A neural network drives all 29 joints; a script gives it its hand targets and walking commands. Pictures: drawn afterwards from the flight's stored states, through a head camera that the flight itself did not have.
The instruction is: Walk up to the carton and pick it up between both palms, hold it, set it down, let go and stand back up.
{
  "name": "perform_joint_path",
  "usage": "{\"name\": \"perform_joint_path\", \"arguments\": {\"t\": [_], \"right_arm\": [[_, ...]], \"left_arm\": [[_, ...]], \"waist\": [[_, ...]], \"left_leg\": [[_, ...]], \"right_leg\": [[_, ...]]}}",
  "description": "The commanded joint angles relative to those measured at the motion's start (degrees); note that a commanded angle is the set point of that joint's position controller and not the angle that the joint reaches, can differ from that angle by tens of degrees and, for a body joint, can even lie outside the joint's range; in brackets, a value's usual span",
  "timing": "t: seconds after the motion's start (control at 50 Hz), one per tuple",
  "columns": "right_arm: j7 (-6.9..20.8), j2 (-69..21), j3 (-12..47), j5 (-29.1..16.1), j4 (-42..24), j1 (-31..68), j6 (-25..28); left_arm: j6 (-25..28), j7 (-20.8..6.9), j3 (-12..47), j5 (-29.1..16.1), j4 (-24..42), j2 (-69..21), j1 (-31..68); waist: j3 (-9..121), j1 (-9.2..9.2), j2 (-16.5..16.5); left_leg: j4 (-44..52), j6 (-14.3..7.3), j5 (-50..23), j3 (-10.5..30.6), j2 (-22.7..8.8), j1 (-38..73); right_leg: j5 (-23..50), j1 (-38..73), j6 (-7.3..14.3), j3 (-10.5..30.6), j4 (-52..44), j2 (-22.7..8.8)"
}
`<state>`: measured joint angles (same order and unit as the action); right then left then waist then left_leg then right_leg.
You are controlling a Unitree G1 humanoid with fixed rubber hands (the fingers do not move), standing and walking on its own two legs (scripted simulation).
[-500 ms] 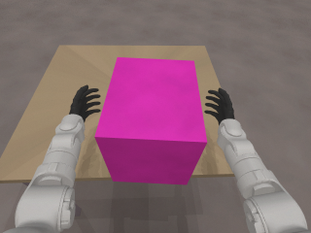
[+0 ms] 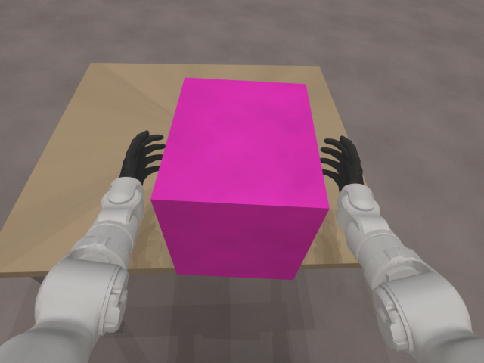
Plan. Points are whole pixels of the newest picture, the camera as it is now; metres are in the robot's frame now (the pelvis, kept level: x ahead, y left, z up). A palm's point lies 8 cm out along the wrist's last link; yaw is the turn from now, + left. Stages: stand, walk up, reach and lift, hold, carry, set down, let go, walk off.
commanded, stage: reach and lift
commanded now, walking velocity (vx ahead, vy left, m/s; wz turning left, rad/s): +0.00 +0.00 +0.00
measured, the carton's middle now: (240, 181) +0.42 +0.00 +0.05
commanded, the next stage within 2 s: none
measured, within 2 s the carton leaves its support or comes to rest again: neither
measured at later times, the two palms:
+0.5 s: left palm (152, 173) +0.43 +0.16 +0.07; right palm (329, 178) +0.40 -0.16 +0.07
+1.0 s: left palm (151, 175) +0.42 +0.16 +0.07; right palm (331, 184) +0.39 -0.15 +0.08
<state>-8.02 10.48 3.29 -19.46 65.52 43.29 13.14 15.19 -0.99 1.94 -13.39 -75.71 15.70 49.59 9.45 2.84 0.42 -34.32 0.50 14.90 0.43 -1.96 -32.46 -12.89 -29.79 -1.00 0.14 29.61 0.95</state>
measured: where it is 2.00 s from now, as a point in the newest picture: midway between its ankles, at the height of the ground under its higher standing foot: outside the picture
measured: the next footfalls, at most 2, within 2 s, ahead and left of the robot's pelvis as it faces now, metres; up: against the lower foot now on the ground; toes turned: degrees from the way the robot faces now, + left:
none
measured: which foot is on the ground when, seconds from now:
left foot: down 0.00-1.00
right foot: down 0.00-1.00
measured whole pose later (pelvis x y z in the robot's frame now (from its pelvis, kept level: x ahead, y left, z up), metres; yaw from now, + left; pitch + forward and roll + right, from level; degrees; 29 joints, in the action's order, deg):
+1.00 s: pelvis +0.01 +0.01 +0.02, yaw +1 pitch +7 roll -1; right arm -4.7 -6.2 -31.1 19.9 53.6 37.1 16.2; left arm 18.6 -0.4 -21.9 13.9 -69.6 4.9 45.4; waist 3.4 3.2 1.5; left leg -23.9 -0.1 11.7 0.2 -0.8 -19.6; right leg -9.2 -16.2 -1.6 0.1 18.2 -0.3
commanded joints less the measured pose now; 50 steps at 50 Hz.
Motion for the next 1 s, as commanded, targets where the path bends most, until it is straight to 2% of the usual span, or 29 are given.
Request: {"name": "perform_joint_path", "arguments": {"t": [0.0, 0.1, 0.22, 0.42, 0.58, 0.68, 0.72, 0.76, 0.8, 0.82, 0.88, 0.92, 0.98], "right_arm": [[0.3, 6.4, -1.8, 1.1, -9.6, 27.5, 1.1], [0.0, 4.9, -3.2, 2.9, -8.7, 28.9, -0.3], [-1.1, 2.5, -5.3, 5.6, -7.0, 28.9, -0.6], [-2.6, -2.1, -9.9, 10.9, -8.8, 29.1, 0.3], [-1.8, -6.9, -13.8, 16.2, -10.4, 27.9, 0.5], [-0.1, -11.7, -17.1, 22.1, -12.0, 26.5, 1.4], [1.4, -17.1, -18.6, 25.9, -13.1, 26.4, 1.9], [4.2, -27.9, -19.5, 31.9, -14.3, 26.7, 2.7], [8.5, -42.3, -17.8, 38.9, -14.7, 27.6, 3.8], [10.2, -44.6, -17.0, 41.0, -14.7, 26.9, 4.6], [12.0, -44.7, -17.0, 43.3, -12.7, 23.6, 5.8], [12.0, -44.5, -17.2, 43.8, -11.6, 22.1, 5.9], [11.7, -44.9, -17.2, 44.2, -11.1, 20.7, 5.8]], "left_arm": [[2.4, 0.8, 0.5, -1.4, 7.1, 6.9, 28.6], [2.7, 1.4, 1.4, -2.1, 4.3, 5.7, 30.6], [2.8, 1.9, -0.4, 0.4, 2.8, 3.9, 30.8], [2.3, 3.2, -5.1, 6.4, 6.9, -0.3, 31.4], [2.0, 3.1, -8.8, 11.5, 9.8, -5.1, 30.7], [2.7, 2.1, -11.7, 16.2, 11.6, -8.9, 30.2], [2.9, 0.8, -12.9, 19.0, 12.2, -13.5, 30.4], [3.1, -1.9, -13.8, 23.3, 12.1, -23.2, 30.6], [3.6, -5.8, -13.9, 28.4, 9.5, -37.3, 30.0], [4.2, -6.8, -13.7, 29.8, 8.4, -40.6, 28.1], [4.7, -6.9, -12.8, 31.0, 7.3, -42.0, 24.6], [4.1, -6.7, -12.9, 31.2, 7.6, -41.7, 23.5], [2.6, -7.0, -14.0, 32.1, 8.3, -41.7, 21.9]], "waist": [[31.6, 0.34, -4.2], [32.8, 0.91, -4.3], [34.3, 0.96, -4.9], [35.6, 0.9, -6.1], [33.0, 0.58, -5.6], [31.3, 0.39, -4.7], [30.7, 0.45, -4.3], [30.0, 0.53, -4.0], [29.7, 0.27, -4.9], [29.8, -0.13, -5.8], [25.9, 0.03, -6.4], [22.3, 0.59, -5.6], [17.3, 0.36, -4.3]], "left_leg": [[-0.1, 3.5, -21.4, -0.9, 1.1, 22.6], [-0.6, 3.1, -17.2, -1.0, 1.1, 20.0], [-1.0, 3.4, -17.9, -1.4, 1.2, 19.5], [-0.2, 4.2, -22.4, -2.2, 1.5, 21.4], [1.6, 3.9, -22.7, -2.6, 1.4, 23.5], [3.4, 3.5, -22.8, -3.3, 1.4, 24.3], [4.4, 3.4, -23.3, -3.6, 1.4, 25.0], [5.6, 3.5, -24.7, -4.0, 1.6, 26.6], [7.0, 3.9, -27.0, -4.1, 1.6, 28.3], [7.7, 4.4, -28.9, -4.2, 1.5, 29.4], [8.8, 5.3, -32.6, -3.5, 0.8, 31.5], [9.9, 5.2, -32.0, -3.4, 0.6, 31.8], [11.9, 4.6, -29.1, -3.9, 1.0, 30.4]], "right_leg": [[12.2, 1.7, -0.2, -3.7, -2.5, 0.9], [9.4, 0.0, 0.0, -3.4, -1.7, 0.2], [10.4, 0.4, 0.2, -2.9, -1.2, 0.1], [14.5, 3.4, -0.1, -2.8, -2.5, 0.6], [13.7, 5.7, 0.1, -3.1, -4.8, 0.6], [14.1, 9.2, 0.2, -3.4, -5.8, 0.4], [15.0, 11.2, 0.2, -3.6, -6.3, 0.3], [17.3, 14.3, 0.3, -3.9, -7.1, 0.2], [21.4, 18.5, 0.6, -4.5, -8.0, 0.1], [23.6, 20.3, 0.7, -5.0, -8.3, 0.0], [24.3, 21.7, 0.7, -5.7, -9.8, 0.4], [23.1, 22.1, 0.7, -5.7, -11.1, 0.6], [21.9, 24.0, 0.3, -5.5, -12.3, 0.6]]}}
